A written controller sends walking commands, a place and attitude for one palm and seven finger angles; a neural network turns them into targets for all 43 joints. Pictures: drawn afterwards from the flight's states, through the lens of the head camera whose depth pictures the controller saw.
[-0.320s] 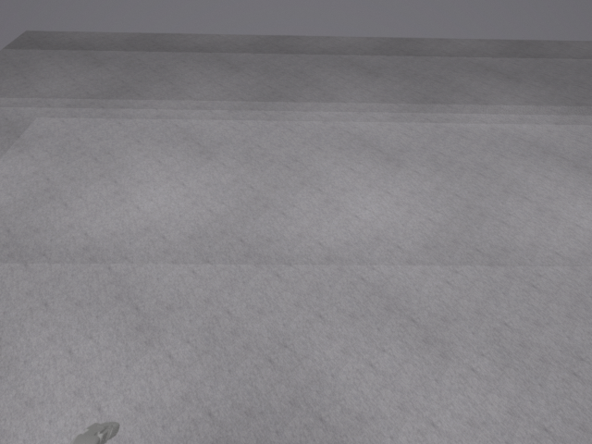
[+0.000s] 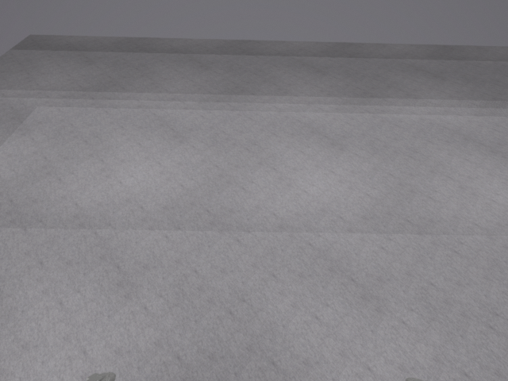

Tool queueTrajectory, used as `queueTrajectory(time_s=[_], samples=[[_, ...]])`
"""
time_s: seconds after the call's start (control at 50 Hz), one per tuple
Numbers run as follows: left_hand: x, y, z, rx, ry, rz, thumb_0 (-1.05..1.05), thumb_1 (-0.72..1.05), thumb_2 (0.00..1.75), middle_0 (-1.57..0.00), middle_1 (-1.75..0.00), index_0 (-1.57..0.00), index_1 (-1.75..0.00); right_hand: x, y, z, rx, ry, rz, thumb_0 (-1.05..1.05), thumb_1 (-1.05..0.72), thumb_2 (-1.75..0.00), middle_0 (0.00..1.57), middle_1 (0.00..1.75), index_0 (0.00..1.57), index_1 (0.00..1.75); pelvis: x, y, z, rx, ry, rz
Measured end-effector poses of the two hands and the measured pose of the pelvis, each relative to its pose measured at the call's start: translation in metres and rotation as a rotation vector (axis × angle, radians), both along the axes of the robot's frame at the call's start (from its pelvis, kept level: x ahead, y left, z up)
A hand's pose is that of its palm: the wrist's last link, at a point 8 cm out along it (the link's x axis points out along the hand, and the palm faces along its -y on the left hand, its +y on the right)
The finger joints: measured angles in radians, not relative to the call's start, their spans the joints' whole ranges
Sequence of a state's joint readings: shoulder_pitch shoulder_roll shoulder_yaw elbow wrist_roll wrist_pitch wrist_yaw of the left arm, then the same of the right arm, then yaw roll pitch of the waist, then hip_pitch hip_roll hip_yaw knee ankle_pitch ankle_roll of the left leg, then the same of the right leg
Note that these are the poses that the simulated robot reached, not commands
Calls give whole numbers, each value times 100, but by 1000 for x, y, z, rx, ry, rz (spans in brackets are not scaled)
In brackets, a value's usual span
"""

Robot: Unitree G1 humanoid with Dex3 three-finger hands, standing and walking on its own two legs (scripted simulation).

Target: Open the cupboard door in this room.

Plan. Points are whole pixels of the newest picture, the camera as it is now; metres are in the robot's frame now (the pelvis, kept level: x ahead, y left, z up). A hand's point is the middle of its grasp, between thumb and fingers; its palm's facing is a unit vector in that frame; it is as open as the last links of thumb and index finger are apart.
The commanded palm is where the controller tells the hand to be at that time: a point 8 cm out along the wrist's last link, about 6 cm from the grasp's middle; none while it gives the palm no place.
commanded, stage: stand and wait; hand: left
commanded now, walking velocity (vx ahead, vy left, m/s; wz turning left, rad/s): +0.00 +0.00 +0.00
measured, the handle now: out of the picture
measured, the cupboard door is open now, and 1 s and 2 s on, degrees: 0 0 0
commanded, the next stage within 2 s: turn or walk to find it in 0.58 s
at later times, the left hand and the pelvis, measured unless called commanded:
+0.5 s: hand out of the picture +0.06 +0.24 -0.15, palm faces -0.03 -0.94 -0.33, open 7.4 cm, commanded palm none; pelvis -0.02 -0.01 +0.00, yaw +0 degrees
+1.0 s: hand out of the picture +0.03 +0.21 -0.19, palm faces +0.08 -0.97 -0.24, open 7.4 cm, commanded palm none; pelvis -0.02 +0.00 -0.02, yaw +6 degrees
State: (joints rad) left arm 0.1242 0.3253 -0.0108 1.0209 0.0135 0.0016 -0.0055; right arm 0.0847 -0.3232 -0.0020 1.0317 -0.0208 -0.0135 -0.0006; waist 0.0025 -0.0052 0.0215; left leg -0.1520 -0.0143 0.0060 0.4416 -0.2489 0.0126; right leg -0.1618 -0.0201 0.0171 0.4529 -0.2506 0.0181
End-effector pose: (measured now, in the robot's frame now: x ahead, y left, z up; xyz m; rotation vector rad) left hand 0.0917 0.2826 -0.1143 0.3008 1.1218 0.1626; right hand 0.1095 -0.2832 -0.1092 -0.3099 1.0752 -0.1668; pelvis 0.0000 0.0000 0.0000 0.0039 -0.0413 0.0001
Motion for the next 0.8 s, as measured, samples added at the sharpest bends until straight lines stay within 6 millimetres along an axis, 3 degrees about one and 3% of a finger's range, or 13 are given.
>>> queueTrajectory(time_s=[0.2, 0.36, 0.7, 0.8], samples=[[-35, 2, -4, 13, 90, 23, 1, 90, 90, -20, -30, -20, -30, -44, -17, -6, -18, 114, -38, 1, -91, -90, 20, 30, 20, 30, -9, -6, 2, -2, 1, 1], [-45, 3, -3, 22, 113, 27, 1, 90, 90, -20, -30, -20, -30, -65, -23, -9, -20, 165, -55, 1, -91, -90, 20, 30, 20, 30, -13, -9, 3, -2, 1, 1], [-27, -2, -1, 16, 60, 20, 0, 90, 90, -20, -30, -20, -30, -54, -19, -9, -8, 139, -36, 1, -91, -90, 20, 30, 20, 30, -15, -10, 2, -3, 11, 16], [-31, -9, -8, 3, 57, 55, 0, 90, 90, -20, -30, -20, -30, -51, -8, -17, 7, 158, -14, 1, -91, -90, 20, 30, 20, 30, -15, -9, -2, -6, 28, 44]])
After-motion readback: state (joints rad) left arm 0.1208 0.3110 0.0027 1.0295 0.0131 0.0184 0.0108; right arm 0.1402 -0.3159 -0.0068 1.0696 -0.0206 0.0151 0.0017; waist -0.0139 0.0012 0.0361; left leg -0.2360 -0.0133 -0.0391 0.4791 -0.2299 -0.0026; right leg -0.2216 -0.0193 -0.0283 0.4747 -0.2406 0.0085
